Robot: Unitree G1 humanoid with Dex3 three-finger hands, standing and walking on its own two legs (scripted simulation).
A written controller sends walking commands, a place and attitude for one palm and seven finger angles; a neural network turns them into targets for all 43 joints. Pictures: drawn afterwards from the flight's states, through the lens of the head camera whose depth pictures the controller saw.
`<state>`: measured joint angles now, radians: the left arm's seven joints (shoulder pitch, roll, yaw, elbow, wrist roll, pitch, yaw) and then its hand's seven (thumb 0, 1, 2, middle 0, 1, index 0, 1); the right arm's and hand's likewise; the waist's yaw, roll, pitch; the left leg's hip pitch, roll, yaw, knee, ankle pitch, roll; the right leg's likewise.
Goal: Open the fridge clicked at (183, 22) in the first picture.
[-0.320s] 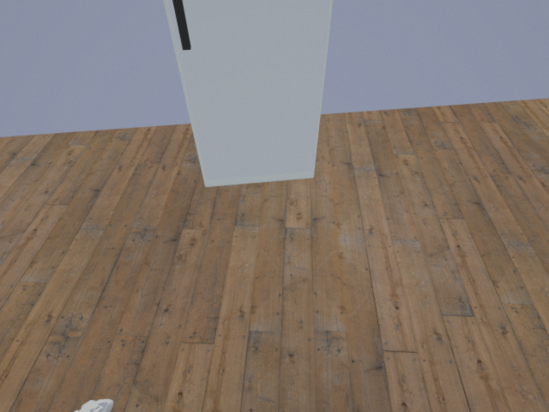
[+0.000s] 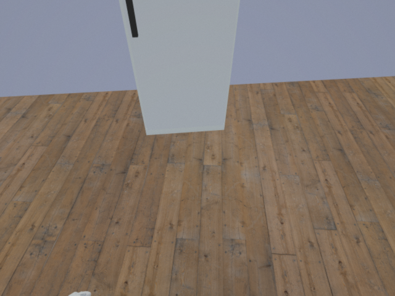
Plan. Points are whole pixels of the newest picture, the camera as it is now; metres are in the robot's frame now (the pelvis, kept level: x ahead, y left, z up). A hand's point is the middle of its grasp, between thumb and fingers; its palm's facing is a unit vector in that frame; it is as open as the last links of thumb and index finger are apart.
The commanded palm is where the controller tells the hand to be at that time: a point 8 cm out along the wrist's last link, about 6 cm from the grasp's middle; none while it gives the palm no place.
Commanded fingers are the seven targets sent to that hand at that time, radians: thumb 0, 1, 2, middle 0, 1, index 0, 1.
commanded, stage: stand and wait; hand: left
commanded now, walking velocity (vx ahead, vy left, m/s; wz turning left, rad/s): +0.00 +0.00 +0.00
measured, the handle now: out of the picture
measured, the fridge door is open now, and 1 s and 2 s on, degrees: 0 0 0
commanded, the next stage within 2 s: look at it before walking up in 0.50 s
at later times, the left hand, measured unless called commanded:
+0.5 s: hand out of the picture +0.07 +0.25 -0.15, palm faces -0.02 -0.94 -0.34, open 7.4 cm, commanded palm none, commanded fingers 0.00 0.90 0.90 -0.20 -0.30 -0.20 -0.30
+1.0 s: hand out of the picture +0.07 +0.25 -0.15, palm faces -0.03 -0.94 -0.33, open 7.4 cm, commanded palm none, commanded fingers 0.00 0.90 0.90 -0.20 -0.30 -0.20 -0.30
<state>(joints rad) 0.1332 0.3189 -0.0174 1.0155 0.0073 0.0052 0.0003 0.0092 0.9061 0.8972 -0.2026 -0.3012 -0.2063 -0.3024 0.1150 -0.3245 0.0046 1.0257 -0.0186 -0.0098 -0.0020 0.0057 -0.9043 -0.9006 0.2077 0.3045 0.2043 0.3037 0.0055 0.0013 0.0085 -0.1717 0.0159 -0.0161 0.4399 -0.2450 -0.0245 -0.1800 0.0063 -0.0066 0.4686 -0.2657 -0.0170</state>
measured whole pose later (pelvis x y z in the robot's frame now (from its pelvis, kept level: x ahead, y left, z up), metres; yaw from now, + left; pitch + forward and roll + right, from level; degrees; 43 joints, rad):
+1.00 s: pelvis -0.01 +0.01 +0.01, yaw +0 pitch -2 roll +0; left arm 0.14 0.34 -0.01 1.08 0.01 0.00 0.00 0.01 0.91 0.90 -0.20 -0.30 -0.21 -0.30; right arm 0.12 -0.34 0.01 1.11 -0.01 -0.01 0.00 0.01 -0.90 -0.90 0.21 0.30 0.20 0.30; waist 0.01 0.00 0.02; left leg -0.14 0.01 -0.01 0.37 -0.20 -0.02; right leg -0.14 0.00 0.00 0.39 -0.21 -0.01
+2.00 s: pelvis +0.23 +0.01 -0.02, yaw +8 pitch -1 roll -1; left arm 0.10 0.17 0.05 0.97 0.02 -0.08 -0.01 0.01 0.92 0.90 -0.20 -0.30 -0.20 -0.30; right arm 0.50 -0.11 -0.03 1.20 -0.01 -0.04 -0.01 0.01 -0.91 -0.90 0.21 0.30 0.20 0.30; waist -0.05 0.03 0.08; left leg -0.17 0.04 -0.01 1.02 -0.50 0.04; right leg -0.41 -0.07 -0.17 0.66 -0.22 -0.03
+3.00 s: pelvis +0.58 +0.09 +0.00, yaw +12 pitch -1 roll -1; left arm 0.30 0.12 0.03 1.08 0.02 -0.03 0.02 0.01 0.92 0.90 -0.20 -0.30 -0.20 -0.30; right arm 0.29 -0.14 -0.05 1.11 -0.02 0.00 0.00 0.01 -0.91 -0.90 0.20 0.30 0.20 0.30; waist 0.00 0.03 0.02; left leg -0.41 0.11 0.09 0.97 -0.40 -0.01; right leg -0.22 0.00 -0.13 0.47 -0.23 -0.05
